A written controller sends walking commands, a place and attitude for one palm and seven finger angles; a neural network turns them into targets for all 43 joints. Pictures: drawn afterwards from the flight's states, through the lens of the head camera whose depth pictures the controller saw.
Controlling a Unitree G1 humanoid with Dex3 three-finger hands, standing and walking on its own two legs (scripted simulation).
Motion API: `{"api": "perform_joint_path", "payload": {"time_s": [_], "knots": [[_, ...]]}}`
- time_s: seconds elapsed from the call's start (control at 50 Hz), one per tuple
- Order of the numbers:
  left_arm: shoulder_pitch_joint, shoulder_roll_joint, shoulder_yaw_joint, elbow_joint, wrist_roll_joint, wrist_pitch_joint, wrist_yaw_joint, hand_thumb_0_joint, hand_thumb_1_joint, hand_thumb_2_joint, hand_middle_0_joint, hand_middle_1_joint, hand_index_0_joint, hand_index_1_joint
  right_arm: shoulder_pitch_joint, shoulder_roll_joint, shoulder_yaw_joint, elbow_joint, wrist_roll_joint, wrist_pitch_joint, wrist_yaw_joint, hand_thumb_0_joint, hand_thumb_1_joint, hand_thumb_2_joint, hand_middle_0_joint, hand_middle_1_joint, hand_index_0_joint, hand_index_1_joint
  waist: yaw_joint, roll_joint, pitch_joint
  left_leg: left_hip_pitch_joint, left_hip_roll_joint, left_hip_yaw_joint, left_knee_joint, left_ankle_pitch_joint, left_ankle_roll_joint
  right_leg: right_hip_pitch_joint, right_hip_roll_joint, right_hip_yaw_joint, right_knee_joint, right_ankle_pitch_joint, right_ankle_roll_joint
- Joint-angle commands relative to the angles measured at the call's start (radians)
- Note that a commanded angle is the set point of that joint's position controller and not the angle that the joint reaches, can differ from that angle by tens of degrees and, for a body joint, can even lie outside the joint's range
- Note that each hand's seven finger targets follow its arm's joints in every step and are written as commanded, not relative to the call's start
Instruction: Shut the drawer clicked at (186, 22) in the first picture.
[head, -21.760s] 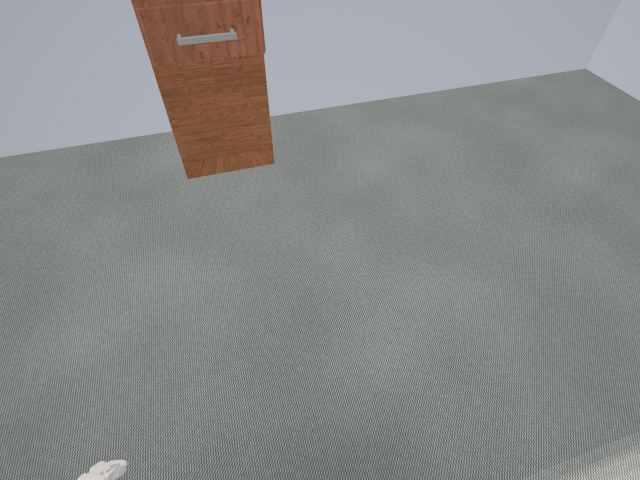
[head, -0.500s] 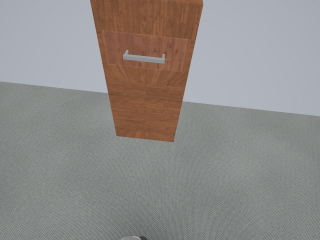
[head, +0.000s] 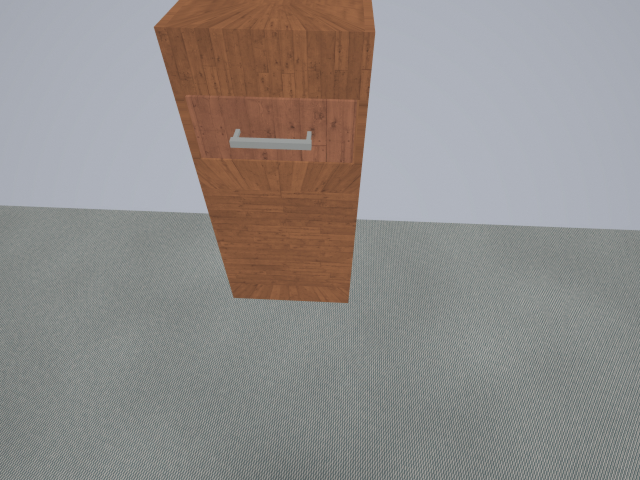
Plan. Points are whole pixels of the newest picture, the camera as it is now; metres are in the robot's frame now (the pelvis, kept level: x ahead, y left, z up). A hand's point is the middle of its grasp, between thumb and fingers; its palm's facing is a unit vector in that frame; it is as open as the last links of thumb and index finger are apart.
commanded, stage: let the arm hang, fingers relaxed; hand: left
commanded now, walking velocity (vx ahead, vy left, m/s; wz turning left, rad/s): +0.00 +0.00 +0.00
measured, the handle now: (272, 138) +0.83 +0.15 -0.04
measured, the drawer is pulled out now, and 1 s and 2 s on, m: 0.00 0.00 0.00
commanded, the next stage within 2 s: look to check the result in 0.12 s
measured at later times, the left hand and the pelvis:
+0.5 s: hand out of the picture +0.00 +0.14 -0.17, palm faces +0.03 -0.98 -0.19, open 7.4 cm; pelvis +0.02 -0.02 +0.00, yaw +0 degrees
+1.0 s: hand out of the picture +0.02 +0.15 -0.17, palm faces +0.02 -0.98 -0.20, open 7.4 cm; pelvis +0.03 -0.02 +0.00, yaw -1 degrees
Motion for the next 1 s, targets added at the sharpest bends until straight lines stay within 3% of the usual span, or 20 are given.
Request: {"api": "perform_joint_path", "payload": {"time_s": [0.0, 0.16, 0.26, 0.48, 0.56, 0.7, 0.8, 0.92, 0.98], "knots": [[0.106, 0.098, 0.015, 0.009, -0.003, -0.002, 0.008, 0.0, 0.9, 0.9, -0.2, -0.3, -0.2, -0.3, 0.068, -0.091, -0.015, -0.021, 0.004, -0.019, -0.009, 0.0, -0.9, -0.9, 0.2, 0.3, 0.2, 0.3, 0.007, -0.007, 0.058, 0.103, 0.117, -0.104, -0.061, -0.007, 0.013, -0.117, -0.1, 0.075, -0.129, 0.036, -0.038], [0.096, 0.096, 0.011, 0.018, -0.006, -0.001, 0.011, 0.0, 0.9, 0.9, -0.2, -0.3, -0.2, -0.3, 0.053, -0.094, -0.012, -0.015, 0.005, -0.014, -0.012, 0.0, -0.9, -0.9, 0.2, 0.3, 0.2, 0.3, 0.003, -0.013, 0.075, 0.117, 0.118, -0.088, -0.039, 0.003, 0.008, -0.117, -0.102, 0.084, -0.15, 0.036, -0.042], [0.102, 0.098, 0.01, 0.023, -0.007, -0.005, 0.015, 0.0, 0.9, 0.9, -0.2, -0.3, -0.2, -0.3, 0.043, -0.101, -0.01, -0.014, 0.007, -0.017, -0.015, 0.0, -0.9, -0.9, 0.2, 0.3, 0.2, 0.3, 0.004, -0.041, 0.04, 0.142, 0.121, -0.07, -0.006, 0.082, 0.008, -0.077, -0.112, 0.086, -0.142, 0.166, -0.035], [0.11, 0.097, 0.01, 0.029, -0.008, -0.003, 0.018, 0.0, 0.9, 0.9, -0.2, -0.3, -0.2, -0.3, 0.031, -0.099, -0.008, -0.008, 0.008, -0.011, -0.017, 0.0, -0.9, -0.9, 0.2, 0.3, 0.2, 0.3, 0.004, -0.027, 0.064, 0.138, 0.122, -0.058, 0.004, 0.06, 0.003, -0.075, -0.113, 0.091, -0.16, 0.166, -0.026], [0.115, 0.098, 0.012, 0.027, -0.008, -0.005, 0.02, 0.0, 0.9, 0.9, -0.2, -0.3, -0.2, -0.3, 0.031, -0.1, -0.009, -0.008, 0.008, -0.015, -0.02, 0.0, -0.9, -0.9, 0.2, 0.3, 0.2, 0.3, 0.007, -0.036, 0.048, 0.143, 0.126, -0.051, 0.015, 0.098, 0.005, -0.048, -0.114, 0.086, -0.15, 0.243, -0.018], [0.102, 0.097, 0.013, 0.025, -0.008, -0.001, 0.017, 0.0, 0.9, 0.9, -0.2, -0.3, -0.2, -0.3, 0.025, -0.108, -0.007, -0.005, 0.007, -0.016, -0.021, 0.0, -0.9, -0.9, 0.2, 0.3, 0.2, 0.3, 0.007, -0.002, 0.069, 0.143, 0.132, -0.065, -0.011, 0.072, 0.006, -0.061, -0.104, 0.088, -0.155, 0.154, -0.031], [0.095, 0.101, 0.014, 0.023, -0.008, -0.001, 0.015, 0.0, 0.9, 0.9, -0.2, -0.3, -0.2, -0.3, 0.029, -0.114, -0.006, -0.007, 0.006, -0.017, -0.019, 0.0, -0.9, -0.9, 0.2, 0.3, 0.2, 0.3, 0.007, -0.022, 0.076, 0.136, 0.132, -0.074, -0.024, 0.055, 0.006, -0.062, -0.101, 0.086, -0.161, 0.115, -0.033], [0.097, 0.105, 0.016, 0.019, -0.007, -0.003, 0.015, 0.0, 0.9, 0.9, -0.2, -0.3, -0.2, -0.3, 0.032, -0.117, -0.008, -0.008, 0.007, -0.02, -0.02, 0.0, -0.9, -0.9, 0.2, 0.3, 0.2, 0.3, 0.01, -0.027, 0.045, 0.153, 0.134, -0.071, -0.015, 0.095, 0.009, -0.042, -0.104, 0.086, -0.154, 0.161, -0.03], [0.095, 0.102, 0.014, 0.02, -0.008, -0.002, 0.015, 0.0, 0.9, 0.9, -0.2, -0.3, -0.2, -0.3, 0.029, -0.116, -0.006, -0.005, 0.007, -0.019, -0.02, 0.0, -0.9, -0.9, 0.2, 0.3, 0.2, 0.3, 0.008, -0.018, 0.066, 0.148, 0.132, -0.073, -0.022, 0.08, 0.009, -0.053, -0.104, 0.083, -0.157, 0.14, -0.03]]}}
